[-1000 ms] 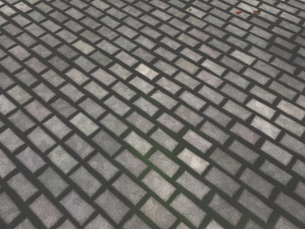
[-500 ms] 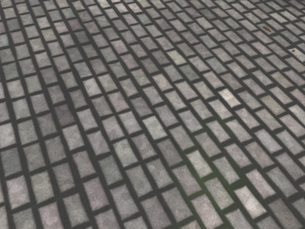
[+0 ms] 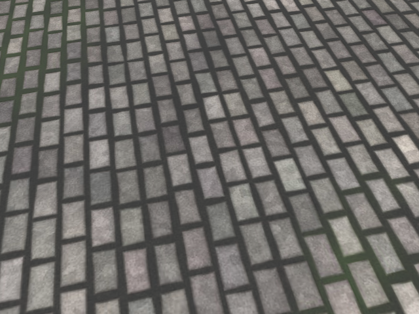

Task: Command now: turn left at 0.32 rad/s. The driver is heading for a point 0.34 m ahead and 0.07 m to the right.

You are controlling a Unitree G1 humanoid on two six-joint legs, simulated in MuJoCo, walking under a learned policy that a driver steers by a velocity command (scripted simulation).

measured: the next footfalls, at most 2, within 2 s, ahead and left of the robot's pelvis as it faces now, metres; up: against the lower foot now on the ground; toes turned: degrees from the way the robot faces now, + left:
left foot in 0.32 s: +0.00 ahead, +0.11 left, +0.00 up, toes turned -3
left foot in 1.50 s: +0.38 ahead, +0.03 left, +0.00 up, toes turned +4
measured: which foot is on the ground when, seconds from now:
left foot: down 0.00-0.00, up 0.02-0.30, down 0.32-1.00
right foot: down 0.00-1.00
